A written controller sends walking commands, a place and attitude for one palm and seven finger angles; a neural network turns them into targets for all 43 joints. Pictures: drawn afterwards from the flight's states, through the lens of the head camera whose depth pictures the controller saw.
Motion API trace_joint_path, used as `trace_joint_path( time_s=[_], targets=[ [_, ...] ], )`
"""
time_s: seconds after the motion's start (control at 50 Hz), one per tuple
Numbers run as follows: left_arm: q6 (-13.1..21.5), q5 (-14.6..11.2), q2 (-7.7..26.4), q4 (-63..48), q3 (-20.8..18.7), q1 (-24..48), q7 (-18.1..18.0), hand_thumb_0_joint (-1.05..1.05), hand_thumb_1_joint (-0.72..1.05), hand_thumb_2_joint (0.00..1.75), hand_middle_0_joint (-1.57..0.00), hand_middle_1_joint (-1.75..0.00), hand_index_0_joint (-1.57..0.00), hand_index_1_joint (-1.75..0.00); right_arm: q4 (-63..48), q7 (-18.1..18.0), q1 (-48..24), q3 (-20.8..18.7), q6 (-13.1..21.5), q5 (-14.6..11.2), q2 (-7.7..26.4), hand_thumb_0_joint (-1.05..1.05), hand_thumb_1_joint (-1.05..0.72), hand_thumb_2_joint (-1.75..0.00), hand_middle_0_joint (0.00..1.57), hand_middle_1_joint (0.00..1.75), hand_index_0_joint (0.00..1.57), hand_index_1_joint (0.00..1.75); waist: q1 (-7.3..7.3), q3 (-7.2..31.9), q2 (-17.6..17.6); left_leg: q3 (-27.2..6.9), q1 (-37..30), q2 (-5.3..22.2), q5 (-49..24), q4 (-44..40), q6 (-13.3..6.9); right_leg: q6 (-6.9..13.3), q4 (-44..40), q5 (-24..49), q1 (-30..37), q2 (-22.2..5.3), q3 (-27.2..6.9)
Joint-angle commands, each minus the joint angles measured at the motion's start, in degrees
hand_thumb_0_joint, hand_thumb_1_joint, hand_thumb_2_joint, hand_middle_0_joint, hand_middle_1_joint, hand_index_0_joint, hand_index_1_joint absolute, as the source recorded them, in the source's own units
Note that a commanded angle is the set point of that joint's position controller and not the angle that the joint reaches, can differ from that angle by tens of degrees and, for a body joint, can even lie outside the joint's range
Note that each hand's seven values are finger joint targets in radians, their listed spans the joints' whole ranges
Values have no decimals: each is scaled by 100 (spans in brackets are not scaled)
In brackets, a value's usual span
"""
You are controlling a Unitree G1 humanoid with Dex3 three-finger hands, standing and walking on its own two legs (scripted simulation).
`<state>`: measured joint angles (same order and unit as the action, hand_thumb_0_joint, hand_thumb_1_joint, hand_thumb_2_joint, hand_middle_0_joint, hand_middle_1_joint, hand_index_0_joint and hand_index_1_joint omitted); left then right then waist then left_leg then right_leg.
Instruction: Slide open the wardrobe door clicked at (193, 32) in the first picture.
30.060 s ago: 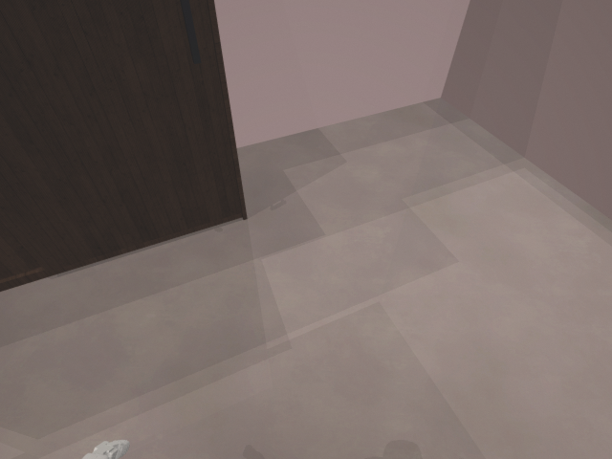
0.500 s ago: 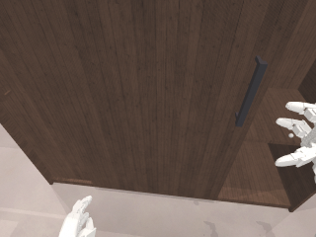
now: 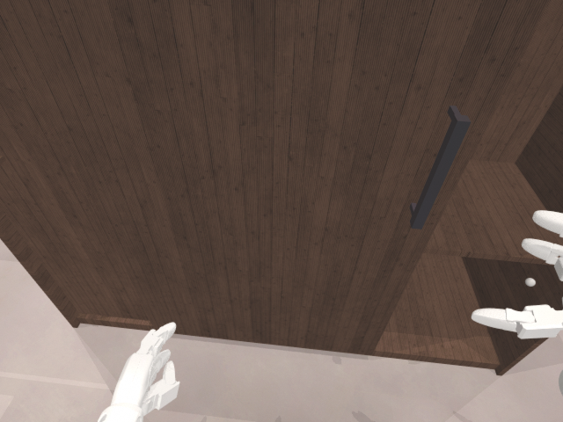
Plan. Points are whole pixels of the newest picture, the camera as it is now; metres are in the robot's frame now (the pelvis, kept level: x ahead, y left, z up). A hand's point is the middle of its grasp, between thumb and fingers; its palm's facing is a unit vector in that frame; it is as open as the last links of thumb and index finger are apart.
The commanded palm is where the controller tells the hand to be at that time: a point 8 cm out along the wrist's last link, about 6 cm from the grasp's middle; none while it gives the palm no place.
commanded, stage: draw the hand back to the body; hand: right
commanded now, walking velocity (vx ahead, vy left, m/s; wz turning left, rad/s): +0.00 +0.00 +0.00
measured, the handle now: (433, 172) +0.50 -0.28 +0.11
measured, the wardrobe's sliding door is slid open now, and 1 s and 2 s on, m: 0.45 0.45 0.45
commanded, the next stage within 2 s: step back with the hand held close in 0.92 s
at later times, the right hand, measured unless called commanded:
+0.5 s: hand (501, 282) +0.23 -0.24 +0.17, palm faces +0.40 +0.85 -0.35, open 9.2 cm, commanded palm +0.18 -0.28 +0.18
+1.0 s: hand (467, 267) +0.25 -0.21 +0.17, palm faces +0.38 +0.85 -0.37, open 7.4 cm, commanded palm +0.20 -0.26 +0.18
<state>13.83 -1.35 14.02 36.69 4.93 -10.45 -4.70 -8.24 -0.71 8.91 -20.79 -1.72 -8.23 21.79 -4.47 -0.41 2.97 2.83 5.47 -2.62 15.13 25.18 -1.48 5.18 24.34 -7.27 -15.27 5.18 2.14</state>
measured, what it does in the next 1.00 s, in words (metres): shifts its weight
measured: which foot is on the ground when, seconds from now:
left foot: down 0.00-1.00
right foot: down 0.00-1.00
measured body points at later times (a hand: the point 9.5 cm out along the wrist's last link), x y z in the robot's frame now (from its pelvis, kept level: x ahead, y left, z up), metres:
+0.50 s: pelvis +0.03 +0.01 +0.01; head +0.00 +0.02 +0.45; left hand +0.20 +0.24 -0.07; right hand +0.20 -0.29 +0.19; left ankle -0.01 +0.11 -0.74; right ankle +0.10 -0.03 -0.74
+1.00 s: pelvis +0.06 +0.04 +0.01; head +0.03 +0.05 +0.45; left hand +0.25 +0.25 -0.07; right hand +0.22 -0.26 +0.19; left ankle -0.01 +0.11 -0.74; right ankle +0.10 -0.03 -0.74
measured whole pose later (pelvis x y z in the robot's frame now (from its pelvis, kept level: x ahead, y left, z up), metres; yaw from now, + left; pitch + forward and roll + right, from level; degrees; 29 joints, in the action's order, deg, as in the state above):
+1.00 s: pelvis +0.06 +0.04 +0.01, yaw +2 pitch -4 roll +0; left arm 3.8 -0.1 13.1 35.5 2.4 -10.5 -3.5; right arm -24.8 -4.2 27.5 -18.4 2.0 -6.5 21.0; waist -4.6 0.6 2.8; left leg 0.5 -1.7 -4.3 16.4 18.6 -3.9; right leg 4.6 21.8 -8.6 -9.6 4.1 2.5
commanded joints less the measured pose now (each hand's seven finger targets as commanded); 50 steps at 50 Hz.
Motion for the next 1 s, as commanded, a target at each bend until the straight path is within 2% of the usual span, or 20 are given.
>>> trace_joint_path(
  time_s=[0.0, 0.02, 0.04, 0.06, 0.08, 0.1, 0.14, 0.16, 0.18, 0.2, 0.24, 0.3, 0.34, 0.36, 0.46, 0.48, 0.52, 0.64, 0.76, 0.98],
  targets=[
    [27, -7, 656, -782, -427, 606, -6, 0, 90, 90, -20, -30, -20, -30, -1515, -503, -561, -289, 705, 170, 955, 0, 4, -44, 23, 85, 23, 85, 151, 631, -19, -363, 803, 153, 163, -627, -110, -439, -925, -1648, 1378, -887, -1219],
    [-39, -32, 682, -782, -432, 633, -1, 0, 90, 90, -20, -30, -20, -30, -1320, -510, -412, -218, 723, 155, 882, 0, 1, -46, 23, 83, 23, 83, 160, 351, -162, -382, 812, 146, 323, -721, -101, -411, -1023, -1954, 1185, -887, -1217],
    [-107, -44, 707, -772, -402, 727, 0, 0, 90, 90, -20, -30, -20, -30, -1334, -531, -582, -310, 759, 193, 1031, 0, -3, -48, 23, 81, 23, 81, 154, 109, 60, -416, 949, 147, 584, -782, -78, -415, -1154, -2335, 1113, -864, -1212],
    [-142, -45, 626, -787, -411, 763, 2, 0, 90, 90, -20, -30, -20, -30, -1520, -550, -591, -111, 810, 215, 817, 0, -7, -50, 23, 79, 23, 79, 194, -97, 296, -411, 923, 152, 683, -727, -75, -442, -1244, -2606, 1058, -898, -1313],
    [-152, -15, 713, -787, -401, 742, 7, 0, 90, 90, -20, -30, -20, -30, -1705, -596, -772, -404, 867, 272, 1158, 0, -10, -51, 23, 77, 23, 77, 126, 181, 449, -416, 793, 142, 525, -650, -97, -469, -1325, -2647, 1144, -894, -1420],
    [-159, 10, 651, -793, -419, 745, 1, 0, 90, 90, -20, -30, -20, -30, -1924, -620, -657, -348, 904, 293, 1046, 0, -14, -53, 23, 75, 23, 75, 112, 315, 675, -416, 655, 143, 367, -578, -110, -507, -1322, -2504, 1242, -911, -1461],
    [-177, 52, 694, -822, -423, 753, -16, 0, 90, 90, -20, -30, -20, -30, -2073, -661, -475, -654, 928, 293, 1364, 0, -21, -57, 22, 70, 22, 70, 41, 615, 183, -394, 365, 148, 102, -703, -131, -424, -1177, -1796, 1248, -840, -1270],
    [-187, 55, 612, -832, -447, 757, -24, 0, 90, 90, -20, -30, -20, -30, -2096, -643, -136, -472, 935, 262, 1099, 0, -25, -58, 22, 68, 22, 68, 69, 586, 35, -379, 338, 144, 27, -732, -133, -409, -1076, -1380, 1317, -847, -1172],
    [-199, 51, 642, -846, -436, 757, 3, 0, 90, 90, -20, -30, -20, -30, -2090, -624, -2, -556, 959, 273, 1172, 0, -28, -60, 22, 66, 22, 66, 24, 595, 13, -371, 408, 128, -6, -797, -136, -420, -1049, -1208, 1413, -835, -1109],
    [-225, 31, 559, -843, -453, 810, 18, 0, 90, 90, -20, -30, -20, -30, -2048, -590, 237, -314, 970, 245, 880, 0, -32, -62, 22, 64, 22, 64, 78, 312, -75, -384, 562, 145, 221, -858, -93, -422, -1089, -1476, 1380, -870, -1083],
    [-255, 13, 626, -855, -445, 848, 45, 0, 90, 90, -20, -30, -20, -30, -2025, -563, 383, -408, 1002, 251, 989, 0, -39, -65, 22, 60, 22, 60, 50, -16, 160, -412, 672, 162, 401, -941, -89, -424, -1218, -1926, 1233, -864, -1119],
    [-266, 37, 567, -869, -475, 820, 53, 0, 90, 90, -20, -30, -20, -30, -2422, -578, 537, -396, 1058, 279, 934, 0, -50, -71, 21, 53, 21, 53, 58, 103, 392, -421, 486, 151, 209, -846, -98, -441, -1212, -1789, 1269, -878, -1165],
    [-264, 54, 619, -883, -488, 796, 53, 0, 90, 90, -20, -30, -20, -30, -2511, -589, 659, -556, 1072, 283, 1095, 0, -57, -74, 21, 49, 21, 49, 24, 190, 228, -403, 419, 147, 54, -926, -115, -418, -1112, -1382, 1294, -843, -1043],
    [-278, 59, 567, -900, -509, 778, 59, 0, 90, 90, -20, -30, -20, -30, -2532, -579, 899, -444, 1065, 253, 931, 0, -61, -76, 21, 47, 21, 47, 46, 144, 96, -390, 402, 149, 47, -908, -111, -424, -1080, -1213, 1291, -866, -1043],
    [-326, 69, 552, -936, -530, 771, 98, 0, 90, 90, -20, -30, -20, -30, -2849, -548, 1149, -350, 1073, 259, 830, 0, -79, -85, 20, 36, 20, 36, 62, 90, 270, -391, 455, 158, -56, -925, -103, -444, -991, -936, 1357, -863, -981],
    [-327, 77, 596, -935, -523, 752, 106, 0, 90, 90, -20, -30, -20, -30, -2868, -549, 1130, -493, 1081, 267, 991, 0, -83, -87, 20, 34, 20, 34, 27, 221, 221, -392, 476, 152, -82, -942, -102, -440, -990, -937, 1446, -860, -1007],
    [-375, 78, 581, -972, -555, 724, 93, 0, 90, 90, -20, -30, -20, -30, -2824, -528, 1497, -393, 1032, 233, 850, 0, -90, -90, 20, 30, 20, 30, 32, 203, -91, -380, 388, 168, -217, -981, -99, -378, -841, -552, 1390, -847, -852],
    [-492, 86, 573, -938, -544, 738, 61, 0, 90, 90, -20, -30, -20, -30, -2759, -521, 1275, -533, 957, 212, 1008, 0, -90, -90, 20, 30, 20, 30, 31, 318, -35, -429, 477, 183, -445, -1089, -86, -334, -654, 20, 1576, -781, -696],
    [-574, 103, 511, -985, -527, 778, 68, 0, 90, 90, -20, -30, -20, -30, -2885, -501, 1244, -346, 848, 206, 879, 0, -90, -90, 20, 30, 20, 30, 45, 353, 165, -433, 426, 210, -753, -1028, -81, -339, -531, 492, 1644, -750, -642],
    [-748, 81, 516, -1040, -519, 808, 67, 0, 90, 90, -20, -30, -20, -30, -2797, -452, 1327, -532, 746, 166, 1059, 0, -90, -90, 20, 30, 20, 30, -6, 469, -51, -473, 360, 270, -1304, -1036, -22, -267, -361, 841, 1599, -665, -514]
  ],
)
